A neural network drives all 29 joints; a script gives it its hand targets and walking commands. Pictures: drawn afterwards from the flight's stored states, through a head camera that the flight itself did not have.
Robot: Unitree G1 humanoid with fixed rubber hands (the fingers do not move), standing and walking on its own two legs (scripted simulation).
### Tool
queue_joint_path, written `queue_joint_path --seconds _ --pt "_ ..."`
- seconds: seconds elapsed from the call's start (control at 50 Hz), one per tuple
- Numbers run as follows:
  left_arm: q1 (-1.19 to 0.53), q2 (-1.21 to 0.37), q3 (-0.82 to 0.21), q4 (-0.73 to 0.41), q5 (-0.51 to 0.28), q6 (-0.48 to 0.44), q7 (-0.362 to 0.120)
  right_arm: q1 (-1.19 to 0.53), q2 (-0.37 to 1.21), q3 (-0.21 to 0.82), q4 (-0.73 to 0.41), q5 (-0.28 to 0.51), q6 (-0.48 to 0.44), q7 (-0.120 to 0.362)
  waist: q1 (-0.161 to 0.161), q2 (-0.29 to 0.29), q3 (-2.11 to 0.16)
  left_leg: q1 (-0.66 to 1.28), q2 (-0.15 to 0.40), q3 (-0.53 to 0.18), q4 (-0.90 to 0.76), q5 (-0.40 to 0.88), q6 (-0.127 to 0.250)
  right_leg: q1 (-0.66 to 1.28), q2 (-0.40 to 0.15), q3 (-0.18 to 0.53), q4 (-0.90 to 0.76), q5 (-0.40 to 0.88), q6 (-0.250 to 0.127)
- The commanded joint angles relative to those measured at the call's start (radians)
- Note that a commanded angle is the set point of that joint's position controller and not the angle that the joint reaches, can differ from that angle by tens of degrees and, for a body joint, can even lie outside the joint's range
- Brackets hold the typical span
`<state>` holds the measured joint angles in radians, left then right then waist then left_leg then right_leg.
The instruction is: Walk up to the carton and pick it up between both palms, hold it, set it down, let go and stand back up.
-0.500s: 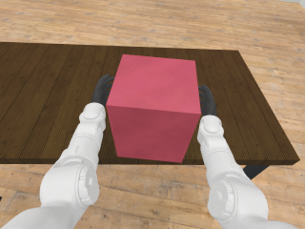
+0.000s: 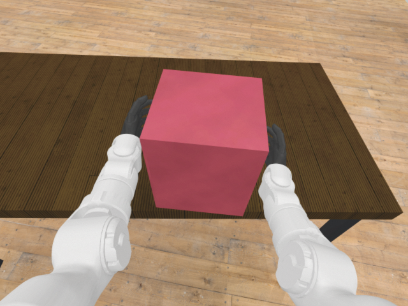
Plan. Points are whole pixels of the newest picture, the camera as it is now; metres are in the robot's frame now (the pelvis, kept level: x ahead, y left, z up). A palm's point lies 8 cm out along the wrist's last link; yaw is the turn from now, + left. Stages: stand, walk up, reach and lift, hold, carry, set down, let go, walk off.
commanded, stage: set down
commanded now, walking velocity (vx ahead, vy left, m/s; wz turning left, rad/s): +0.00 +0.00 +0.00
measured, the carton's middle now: (205, 147) +0.44 -0.02 +0.04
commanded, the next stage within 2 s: none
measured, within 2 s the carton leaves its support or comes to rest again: neither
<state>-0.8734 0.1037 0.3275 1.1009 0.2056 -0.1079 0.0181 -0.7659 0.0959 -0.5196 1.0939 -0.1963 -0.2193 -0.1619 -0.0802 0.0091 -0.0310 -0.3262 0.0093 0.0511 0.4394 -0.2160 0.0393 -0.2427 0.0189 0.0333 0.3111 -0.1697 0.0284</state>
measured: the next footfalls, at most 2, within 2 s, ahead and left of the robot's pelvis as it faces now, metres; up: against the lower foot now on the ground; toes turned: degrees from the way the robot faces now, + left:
none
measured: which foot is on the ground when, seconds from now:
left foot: down 0.00-1.00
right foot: down 0.00-1.00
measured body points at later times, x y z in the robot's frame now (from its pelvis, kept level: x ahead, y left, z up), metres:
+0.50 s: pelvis -0.01 +0.00 +0.00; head +0.01 +0.01 +0.45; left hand +0.42 +0.15 +0.05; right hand +0.38 -0.17 +0.06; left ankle +0.00 +0.08 -0.74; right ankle -0.01 -0.14 -0.74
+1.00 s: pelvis -0.05 +0.00 -0.01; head -0.06 +0.02 +0.44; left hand +0.34 +0.18 +0.05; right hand +0.31 -0.18 +0.05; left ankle +0.00 +0.09 -0.74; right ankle -0.01 -0.14 -0.74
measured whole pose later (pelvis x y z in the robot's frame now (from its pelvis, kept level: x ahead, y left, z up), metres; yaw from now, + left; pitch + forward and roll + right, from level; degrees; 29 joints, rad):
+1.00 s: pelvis -0.05 +0.00 -0.01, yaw +0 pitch +0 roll -2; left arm -0.62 0.23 -0.01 1.09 -0.13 -0.14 0.00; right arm -0.58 0.01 -0.22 0.94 0.12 -0.09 -0.22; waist -0.08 0.01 -0.04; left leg -0.33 0.01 0.05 0.49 -0.17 0.04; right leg -0.25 0.02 0.03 0.38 -0.14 0.03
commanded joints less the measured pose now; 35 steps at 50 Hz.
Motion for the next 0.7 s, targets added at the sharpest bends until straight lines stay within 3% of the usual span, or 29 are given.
queue_joint_path --seconds 0.0,0.06,0.08,0.1,0.12,0.14,0.16,0.18,0.2,0.22,0.26,0.28,0.3,0.32,0.34,0.36,0.38,0.4,0.42,0.44,0.46,0.48,0.5,0.54,0.56,0.58,0.6,0.66,0.68 --pt "-0.527 0.176 -0.135 0.042 -0.127 -0.056 0.004 -0.490 -0.197 0.231 -0.119 0.098 -0.047 0.005 -0.043 0.013 -0.606 0.172 -0.002 -0.006 0.067 0.353 -0.078 0.013 0.036 -0.102 0.098 0.442 0.013" --pt "-0.538 0.224 -0.188 0.038 -0.203 -0.077 0.023 -0.498 -0.259 0.267 -0.163 0.131 -0.067 -0.010 -0.043 0.001 -0.720 0.193 0.000 -0.010 0.095 0.412 -0.089 -0.003 0.039 -0.103 0.111 0.518 0.008" --pt "-0.538 0.210 -0.202 0.072 -0.204 -0.071 0.016 -0.483 -0.243 0.269 -0.110 0.132 -0.064 -0.020 -0.060 -0.013 -0.645 0.169 0.004 -0.014 0.088 0.384 -0.085 0.015 0.026 -0.088 0.114 0.548 0.016" --pt "-0.530 0.239 -0.204 0.096 -0.213 -0.061 0.014 -0.484 -0.282 0.304 -0.095 0.158 -0.050 -0.019 -0.036 -0.014 -0.624 0.170 0.007 -0.012 0.088 0.409 -0.088 0.014 0.031 -0.089 0.125 0.571 0.012" --pt "-0.524 0.235 -0.220 0.091 -0.240 -0.066 0.004 -0.485 -0.266 0.313 -0.107 0.166 -0.056 -0.027 -0.050 -0.017 -0.614 0.155 0.003 -0.016 0.096 0.418 -0.091 0.021 0.025 -0.087 0.129 0.596 0.014" --pt "-0.444 0.234 -0.253 0.028 -0.232 -0.052 0.006 -0.402 -0.282 0.342 -0.090 0.184 -0.070 -0.039 -0.061 0.009 -0.621 0.180 0.010 -0.026 0.119 0.506 -0.104 0.004 0.034 -0.085 0.149 0.657 0.006" --pt "-0.353 0.225 -0.250 -0.065 -0.237 -0.058 0.003 -0.297 -0.275 0.398 -0.132 0.210 -0.099 -0.042 -0.029 0.015 -0.680 0.237 0.012 -0.032 0.139 0.613 -0.112 0.030 0.039 -0.080 0.157 0.726 0.010" --pt "-0.358 0.207 -0.265 -0.033 -0.220 -0.050 -0.003 -0.278 -0.269 0.382 -0.078 0.205 -0.105 -0.046 -0.046 0.035 -0.644 0.266 0.015 -0.043 0.144 0.624 -0.113 -0.029 0.041 -0.098 0.151 0.655 0.005" --pt "-0.307 0.210 -0.277 -0.130 -0.224 -0.043 -0.006 -0.214 -0.268 0.402 -0.085 0.224 -0.118 -0.050 -0.039 0.054 -0.696 0.314 0.017 -0.039 0.162 0.695 -0.125 -0.034 0.047 -0.096 0.144 0.664 0.000" --pt "-0.504 0.224 -0.274 -0.040 -0.235 -0.052 0.004 -0.437 -0.288 0.334 -0.071 0.216 -0.093 -0.043 -0.052 0.063 -0.676 0.304 0.032 -0.047 0.144 0.637 -0.128 -0.131 0.056 -0.122 0.122 0.466 -0.002" --pt "-0.579 0.206 -0.269 -0.089 -0.247 -0.059 0.018 -0.452 -0.305 0.297 -0.105 0.201 -0.087 -0.052 -0.077 0.060 -0.737 0.346 0.033 -0.040 0.132 0.581 -0.126 -0.115 0.054 -0.127 0.085 0.399 -0.005" --pt "-0.515 0.268 -0.256 -0.059 -0.255 -0.049 0.014 -0.418 -0.328 0.340 -0.093 0.223 -0.069 -0.047 -0.050 0.031 -0.649 0.301 0.023 -0.021 0.130 0.559 -0.114 -0.087 0.049 -0.110 0.091 0.444 -0.008" --pt "-0.450 0.221 -0.265 -0.124 -0.255 -0.052 0.011 -0.359 -0.306 0.360 -0.127 0.232 -0.074 -0.046 -0.063 0.038 -0.677 0.355 0.037 -0.043 0.133 0.620 -0.125 -0.057 0.056 -0.109 0.100 0.500 -0.006" --pt "-0.442 0.235 -0.243 -0.115 -0.243 -0.046 0.008 -0.317 -0.297 0.362 -0.108 0.212 -0.074 -0.056 -0.040 0.037 -0.689 0.342 0.019 -0.028 0.130 0.604 -0.119 -0.041 0.049 -0.104 0.096 0.520 0.002" --pt "-0.560 0.278 -0.260 -0.094 -0.272 -0.068 0.017 -0.446 -0.329 0.315 -0.108 0.207 -0.053 -0.045 -0.054 0.058 -0.691 0.327 0.027 -0.030 0.136 0.576 -0.128 -0.114 0.050 -0.107 0.097 0.428 0.000" --pt "-0.359 0.274 -0.255 -0.189 -0.252 -0.059 0.012 -0.271 -0.320 0.376 -0.152 0.236 -0.080 -0.045 -0.039 0.068 -0.698 0.364 0.030 -0.042 0.157 0.687 -0.128 -0.070 0.056 -0.097 0.120 0.557 -0.002" --pt "-0.418 0.229 -0.271 -0.207 -0.262 -0.071 0.016 -0.325 -0.315 0.351 -0.147 0.233 -0.076 -0.039 -0.050 0.077 -0.672 0.365 0.031 -0.046 0.131 0.629 -0.132 -0.106 0.059 -0.107 0.084 0.454 -0.009" --pt "-0.374 0.254 -0.251 -0.216 -0.263 -0.072 0.014 -0.275 -0.311 0.375 -0.160 0.238 -0.080 -0.042 -0.023 0.078 -0.704 0.375 0.032 -0.041 0.141 0.674 -0.132 -0.064 0.056 -0.105 0.100 0.497 -0.004" --pt "-0.427 0.255 -0.254 -0.167 -0.257 -0.069 0.012 -0.337 -0.323 0.336 -0.147 0.223 -0.071 -0.042 -0.055 0.044 -0.659 0.343 0.031 -0.044 0.113 0.575 -0.125 -0.084 0.055 -0.107 0.078 0.415 0.000" --pt "-0.394 0.253 -0.259 -0.168 -0.270 -0.079 0.014 -0.307 -0.319 0.349 -0.164 0.232 -0.070 -0.039 -0.040 0.056 -0.673 0.370 0.037 -0.043 0.125 0.616 -0.132 -0.076 0.060 -0.102 0.083 0.439 -0.004" --pt "-0.382 0.253 -0.253 -0.166 -0.273 -0.079 0.008 -0.290 -0.313 0.360 -0.171 0.235 -0.067 -0.042 -0.057 0.022 -0.641 0.354 0.032 -0.038 0.111 0.558 -0.120 -0.070 0.052 -0.093 0.070 0.442 0.000" --pt "-0.318 0.259 -0.233 -0.261 -0.269 -0.074 0.003 -0.213 -0.304 0.385 -0.192 0.235 -0.076 -0.050 -0.033 0.040 -0.703 0.385 0.027 -0.039 0.121 0.629 -0.129 -0.028 0.054 -0.094 0.082 0.515 0.003" --pt "-0.474 0.282 -0.244 -0.212 -0.295 -0.095 0.012 -0.366 -0.332 0.333 -0.177 0.218 -0.051 -0.046 -0.046 0.033 -0.680 0.329 0.026 -0.028 0.104 0.503 -0.123 -0.080 0.050 -0.094 0.062 0.374 0.006" --pt "-0.243 0.263 -0.246 -0.298 -0.267 -0.090 0.009 -0.125 -0.299 0.414 -0.177 0.245 -0.060 -0.036 -0.028 0.037 -0.668 0.404 0.027 -0.042 0.105 0.605 -0.116 -0.022 0.057 -0.086 0.082 0.490 -0.001" --pt "-0.425 0.310 -0.253 -0.222 -0.288 -0.102 0.010 -0.328 -0.335 0.370 -0.198 0.246 -0.042 -0.044 -0.030 0.053 -0.664 0.352 0.026 -0.025 0.104 0.527 -0.127 -0.053 0.056 -0.090 0.076 0.379 0.000" --pt "-0.295 0.282 -0.256 -0.249 -0.266 -0.088 0.007 -0.187 -0.306 0.395 -0.191 0.261 -0.048 -0.040 -0.019 0.051 -0.637 0.384 0.027 -0.036 0.093 0.534 -0.122 -0.042 0.060 -0.090 0.066 0.394 -0.011" --pt "-0.358 0.299 -0.263 -0.220 -0.302 -0.096 0.000 -0.266 -0.321 0.399 -0.223 0.268 -0.039 -0.049 -0.028 0.019 -0.644 0.356 0.018 -0.023 0.085 0.482 -0.116 -0.032 0.050 -0.081 0.052 0.394 0.001" --pt "-0.296 0.309 -0.280 -0.298 -0.318 -0.098 -0.008 -0.195 -0.304 0.405 -0.237 0.270 -0.031 -0.051 -0.036 0.038 -0.617 0.330 0.018 -0.030 0.080 0.437 -0.112 -0.017 0.051 -0.081 0.068 0.385 -0.009" --pt "-0.391 0.319 -0.287 -0.277 -0.341 -0.102 -0.005 -0.302 -0.332 0.386 -0.271 0.274 -0.015 -0.047 -0.044 0.046 -0.621 0.299 0.028 -0.036 0.062 0.354 -0.107 -0.038 0.056 -0.080 0.053 0.282 -0.011"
